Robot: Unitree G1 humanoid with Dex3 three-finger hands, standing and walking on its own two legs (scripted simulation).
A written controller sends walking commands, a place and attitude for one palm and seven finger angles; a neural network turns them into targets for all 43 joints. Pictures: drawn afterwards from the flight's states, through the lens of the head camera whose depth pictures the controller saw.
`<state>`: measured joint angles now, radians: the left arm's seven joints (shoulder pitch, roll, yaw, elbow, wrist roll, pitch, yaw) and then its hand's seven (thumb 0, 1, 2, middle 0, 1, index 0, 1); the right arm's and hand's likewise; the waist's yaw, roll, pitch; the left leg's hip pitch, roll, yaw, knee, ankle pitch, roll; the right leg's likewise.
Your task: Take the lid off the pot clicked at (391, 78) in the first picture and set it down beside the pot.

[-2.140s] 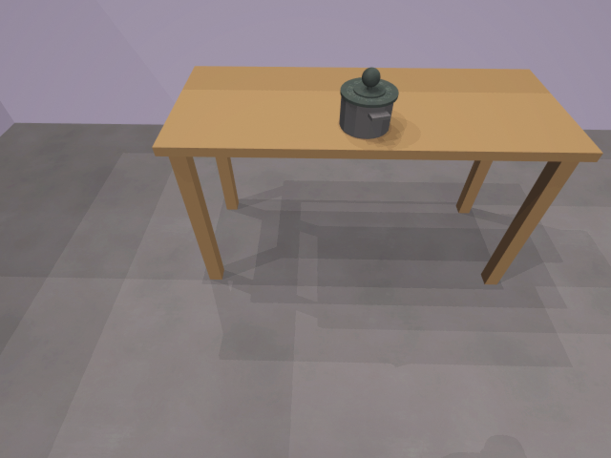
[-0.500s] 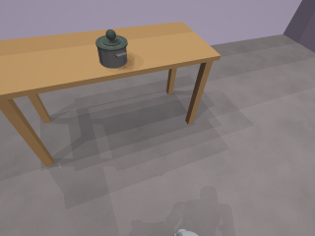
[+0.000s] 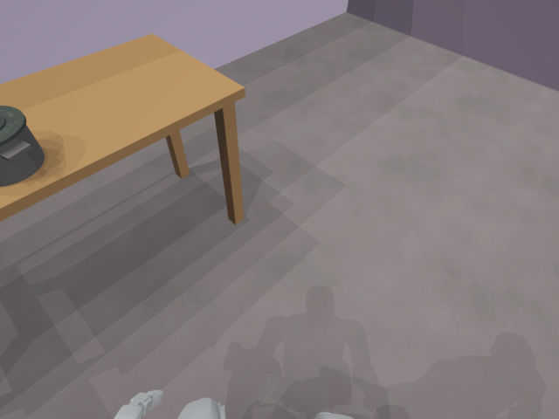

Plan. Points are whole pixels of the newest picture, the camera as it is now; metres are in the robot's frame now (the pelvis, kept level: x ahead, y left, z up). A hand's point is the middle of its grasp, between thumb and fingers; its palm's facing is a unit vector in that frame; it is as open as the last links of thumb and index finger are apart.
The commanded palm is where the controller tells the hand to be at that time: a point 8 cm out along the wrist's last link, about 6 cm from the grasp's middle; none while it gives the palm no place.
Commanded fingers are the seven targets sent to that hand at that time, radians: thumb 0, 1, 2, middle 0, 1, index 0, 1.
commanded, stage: walk to a spot facing it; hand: left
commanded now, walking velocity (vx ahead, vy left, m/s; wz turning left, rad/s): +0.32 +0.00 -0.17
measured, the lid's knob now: out of the picture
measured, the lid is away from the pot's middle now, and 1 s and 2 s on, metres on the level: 0.00 0.00 0.00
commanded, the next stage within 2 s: turn to face it in 0.24 s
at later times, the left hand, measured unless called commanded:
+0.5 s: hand (170, 374) +0.23 +0.18 -0.16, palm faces -0.14 -0.98 -0.15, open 7.3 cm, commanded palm none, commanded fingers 0.00 0.90 0.90 -0.20 -0.30 -0.20 -0.30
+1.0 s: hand (157, 357) +0.26 +0.22 -0.18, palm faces +0.21 -0.96 -0.20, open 7.3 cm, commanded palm none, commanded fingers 0.00 0.90 0.90 -0.20 -0.30 -0.20 -0.30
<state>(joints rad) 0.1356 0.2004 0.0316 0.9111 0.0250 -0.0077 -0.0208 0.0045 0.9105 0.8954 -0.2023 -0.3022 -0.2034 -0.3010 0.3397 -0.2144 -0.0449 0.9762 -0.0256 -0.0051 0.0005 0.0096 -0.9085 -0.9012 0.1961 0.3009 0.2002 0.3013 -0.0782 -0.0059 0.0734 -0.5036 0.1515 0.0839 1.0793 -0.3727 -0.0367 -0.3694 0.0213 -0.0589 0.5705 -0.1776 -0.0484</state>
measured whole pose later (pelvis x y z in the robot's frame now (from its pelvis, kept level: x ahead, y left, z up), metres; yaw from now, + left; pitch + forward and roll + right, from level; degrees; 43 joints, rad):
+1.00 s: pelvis +0.21 +0.00 -0.01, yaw +10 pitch +0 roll -1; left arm 0.18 0.24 0.08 0.93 0.02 0.06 0.01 0.00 0.92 0.90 -0.20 -0.30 -0.20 -0.30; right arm 0.17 -0.24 -0.08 0.88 -0.03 0.00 0.01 0.00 -0.91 -0.90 0.19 0.30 0.20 0.30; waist -0.02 -0.05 0.04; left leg -0.41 0.05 0.10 0.74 -0.32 0.04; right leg -0.47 -0.14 -0.13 1.05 -0.50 0.07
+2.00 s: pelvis +0.21 -0.03 +0.01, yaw +41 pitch +0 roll +1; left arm 0.22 0.24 0.06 0.94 0.01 0.05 0.01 0.01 0.91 0.90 -0.20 -0.30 -0.20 -0.30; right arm 0.17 -0.18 -0.03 0.93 -0.02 0.04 0.00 0.00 -0.90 -0.90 0.20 0.30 0.21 0.30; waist 0.01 -0.01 0.07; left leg -0.21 -0.03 -0.01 0.46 -0.24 0.02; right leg -0.40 -0.07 -0.03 0.88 -0.41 0.07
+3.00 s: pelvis +0.38 +0.17 +0.00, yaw +46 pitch -1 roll +1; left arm 0.19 0.16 0.05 0.95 0.02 -0.07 -0.01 0.00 0.91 0.90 -0.20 -0.30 -0.20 -0.30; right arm 0.31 -0.20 -0.05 1.08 -0.01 -0.01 -0.01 0.00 -0.92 -0.90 0.20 0.30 0.20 0.30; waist 0.00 0.04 0.04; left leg -0.26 0.02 0.04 0.93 -0.53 0.02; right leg -0.37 -0.05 -0.11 0.66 -0.28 -0.05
